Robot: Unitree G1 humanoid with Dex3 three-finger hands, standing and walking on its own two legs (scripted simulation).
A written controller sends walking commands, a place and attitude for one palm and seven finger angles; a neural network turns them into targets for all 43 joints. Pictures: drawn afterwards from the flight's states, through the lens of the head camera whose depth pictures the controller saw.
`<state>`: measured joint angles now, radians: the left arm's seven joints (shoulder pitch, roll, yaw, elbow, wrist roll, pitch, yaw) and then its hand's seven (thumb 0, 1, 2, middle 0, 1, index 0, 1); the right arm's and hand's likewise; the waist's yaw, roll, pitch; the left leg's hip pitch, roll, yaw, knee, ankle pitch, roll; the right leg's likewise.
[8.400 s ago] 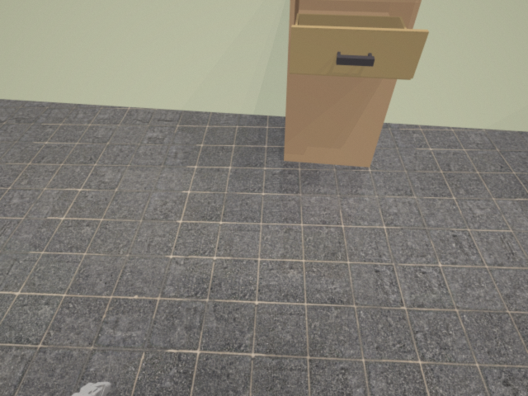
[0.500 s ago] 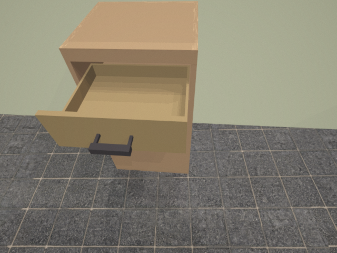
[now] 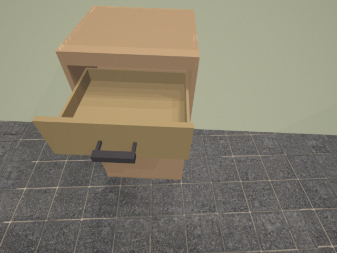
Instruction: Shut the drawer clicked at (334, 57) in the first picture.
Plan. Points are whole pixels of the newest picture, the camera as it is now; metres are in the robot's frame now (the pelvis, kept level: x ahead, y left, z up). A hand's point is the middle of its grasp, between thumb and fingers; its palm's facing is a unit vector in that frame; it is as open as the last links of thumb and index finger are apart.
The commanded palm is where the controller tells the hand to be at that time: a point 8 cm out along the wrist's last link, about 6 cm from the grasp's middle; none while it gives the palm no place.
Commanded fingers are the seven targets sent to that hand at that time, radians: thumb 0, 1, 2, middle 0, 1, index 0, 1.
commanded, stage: come to a stop and stand still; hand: left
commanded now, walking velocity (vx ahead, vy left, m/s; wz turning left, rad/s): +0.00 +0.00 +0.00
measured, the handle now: (115, 150) +0.39 +0.19 -0.02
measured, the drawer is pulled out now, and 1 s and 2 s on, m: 0.27 0.27 0.27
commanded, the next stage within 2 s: look again from close up in 0.08 s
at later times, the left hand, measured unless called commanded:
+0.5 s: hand out of the picture -0.01 +0.17 -0.18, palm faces +0.01 -0.98 -0.21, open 7.4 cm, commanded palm none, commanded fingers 0.00 0.90 0.90 -0.20 -0.30 -0.20 -0.30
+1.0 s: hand out of the picture -0.06 +0.16 -0.18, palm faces +0.05 -0.98 -0.17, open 7.4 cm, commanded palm none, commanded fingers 0.00 0.90 0.90 -0.20 -0.30 -0.20 -0.30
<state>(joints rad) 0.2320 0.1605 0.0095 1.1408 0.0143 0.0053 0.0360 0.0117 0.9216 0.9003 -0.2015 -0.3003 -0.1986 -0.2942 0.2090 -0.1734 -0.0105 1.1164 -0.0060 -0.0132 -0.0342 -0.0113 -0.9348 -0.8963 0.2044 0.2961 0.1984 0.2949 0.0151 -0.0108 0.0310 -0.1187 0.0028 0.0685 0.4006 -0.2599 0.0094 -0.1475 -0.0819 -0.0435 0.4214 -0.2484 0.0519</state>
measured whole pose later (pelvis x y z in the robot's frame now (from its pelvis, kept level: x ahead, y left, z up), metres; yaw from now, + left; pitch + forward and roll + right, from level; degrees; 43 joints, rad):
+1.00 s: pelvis -0.02 -0.01 -0.01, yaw +1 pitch -2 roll +0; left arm 0.37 0.15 0.00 1.10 0.02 -0.01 0.02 0.01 0.91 0.90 -0.20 -0.30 -0.20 -0.29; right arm 0.33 -0.15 0.00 1.12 -0.02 0.01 0.00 0.00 -0.91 -0.90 0.20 0.30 0.20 0.29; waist 0.00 -0.02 0.03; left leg -0.20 0.02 0.05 0.53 -0.29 0.00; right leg -0.22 -0.07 -0.05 0.54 -0.28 0.02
